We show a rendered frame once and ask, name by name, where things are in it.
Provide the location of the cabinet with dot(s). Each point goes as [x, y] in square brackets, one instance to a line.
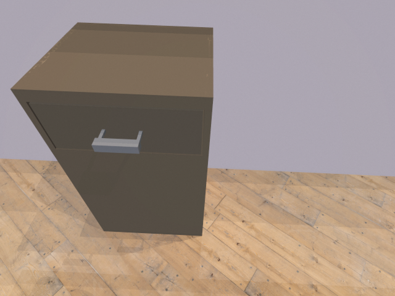
[136, 66]

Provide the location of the drawer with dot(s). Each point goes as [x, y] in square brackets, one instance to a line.
[165, 130]

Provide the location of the handle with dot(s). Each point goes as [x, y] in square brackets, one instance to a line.
[128, 146]

